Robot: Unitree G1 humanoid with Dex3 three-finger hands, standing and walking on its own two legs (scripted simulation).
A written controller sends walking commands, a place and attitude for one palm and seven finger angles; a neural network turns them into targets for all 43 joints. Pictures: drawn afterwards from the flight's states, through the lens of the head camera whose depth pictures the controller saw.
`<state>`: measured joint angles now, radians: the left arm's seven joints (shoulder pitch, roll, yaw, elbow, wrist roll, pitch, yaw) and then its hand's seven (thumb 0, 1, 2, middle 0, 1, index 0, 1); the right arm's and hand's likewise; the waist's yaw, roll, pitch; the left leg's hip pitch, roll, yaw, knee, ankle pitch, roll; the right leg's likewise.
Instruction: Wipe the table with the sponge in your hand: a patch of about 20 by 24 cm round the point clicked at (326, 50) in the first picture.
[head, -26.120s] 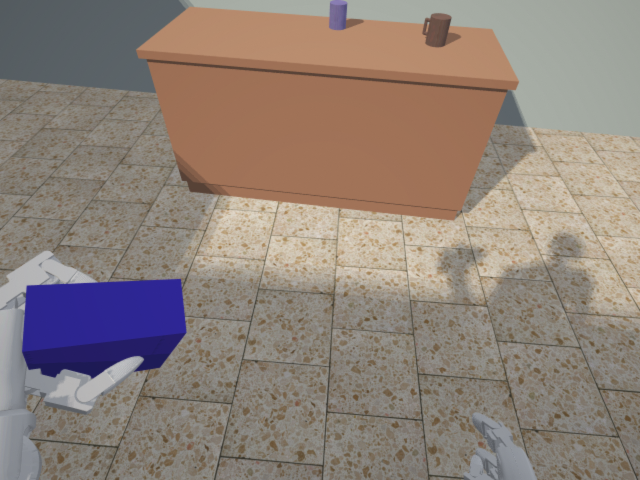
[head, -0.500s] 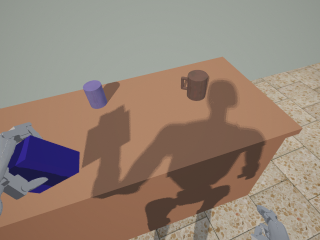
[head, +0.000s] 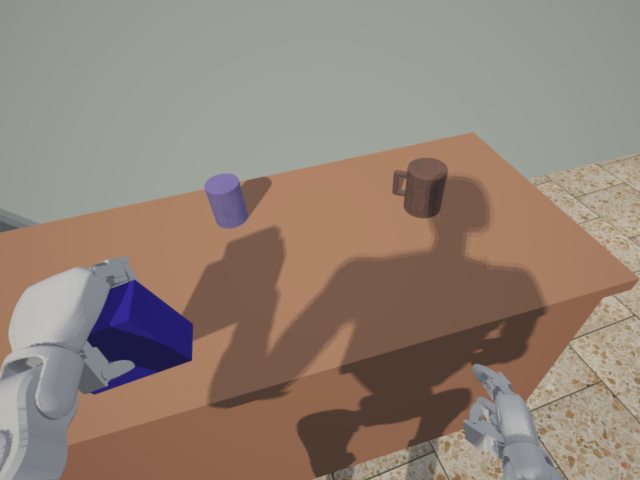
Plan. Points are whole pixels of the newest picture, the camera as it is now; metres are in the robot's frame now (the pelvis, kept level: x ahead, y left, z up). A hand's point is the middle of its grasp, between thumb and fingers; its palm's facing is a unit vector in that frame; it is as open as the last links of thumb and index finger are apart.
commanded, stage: turn the palm down, sponge in hand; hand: left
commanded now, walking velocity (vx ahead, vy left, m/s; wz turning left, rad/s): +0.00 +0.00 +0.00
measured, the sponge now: (124, 347) +0.22 +0.28 +0.08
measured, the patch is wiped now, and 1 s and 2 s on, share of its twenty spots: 0.00 0.00 0.00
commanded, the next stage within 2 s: move the sponge above the wiping area in 0.78 s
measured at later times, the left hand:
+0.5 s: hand (97, 324) +0.22 +0.30 +0.12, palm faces +0.07 -0.07 -1.00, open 9.4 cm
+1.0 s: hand (110, 333) +0.21 +0.28 +0.12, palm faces +0.05 -0.08 -1.00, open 9.4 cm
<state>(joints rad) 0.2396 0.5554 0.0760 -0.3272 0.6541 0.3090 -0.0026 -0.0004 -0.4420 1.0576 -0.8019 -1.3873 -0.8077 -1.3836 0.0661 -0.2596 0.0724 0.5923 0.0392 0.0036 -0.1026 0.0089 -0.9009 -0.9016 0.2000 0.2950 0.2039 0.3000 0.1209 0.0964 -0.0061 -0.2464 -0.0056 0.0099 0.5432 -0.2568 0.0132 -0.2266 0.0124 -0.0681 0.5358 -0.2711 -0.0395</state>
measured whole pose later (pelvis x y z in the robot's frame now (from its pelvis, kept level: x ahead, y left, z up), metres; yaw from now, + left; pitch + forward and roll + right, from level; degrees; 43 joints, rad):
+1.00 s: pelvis -0.01 -0.01 +0.01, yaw -1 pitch -5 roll +0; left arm 0.12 0.51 -0.04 -0.17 0.88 0.38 -0.03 0.00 -0.44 1.06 -0.80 -1.39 -0.81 -1.38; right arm 0.00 -0.27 0.06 0.68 0.04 0.01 -0.07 0.01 -0.90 -0.90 0.20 0.29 0.20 0.30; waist 0.14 0.12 0.02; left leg -0.15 0.00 0.02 0.43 -0.19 0.00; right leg -0.15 0.03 -0.06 0.44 -0.21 -0.06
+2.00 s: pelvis +0.00 -0.01 +0.01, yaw -1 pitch -3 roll +0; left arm 0.05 0.43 -0.12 -0.03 0.93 0.42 0.03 0.00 -0.44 1.06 -0.80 -1.39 -0.81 -1.39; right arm 0.00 -0.26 0.05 0.69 0.04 0.02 -0.06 0.01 -0.90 -0.90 0.20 0.29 0.20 0.30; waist 0.13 0.11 0.00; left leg -0.17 0.00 0.01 0.42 -0.20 0.01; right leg -0.16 0.02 -0.05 0.44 -0.22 -0.05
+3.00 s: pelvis +0.01 +0.00 +0.01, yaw -1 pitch -1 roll +0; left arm 0.08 0.41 -0.10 0.02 0.93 0.36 0.09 0.00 -0.44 1.06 -0.80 -1.39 -0.81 -1.39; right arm 0.04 -0.26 0.02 0.69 0.05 0.02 -0.05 0.01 -0.90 -0.90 0.20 0.29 0.20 0.30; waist 0.12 0.10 -0.03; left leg -0.20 -0.01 0.02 0.45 -0.23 0.01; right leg -0.19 0.02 -0.05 0.45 -0.24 -0.04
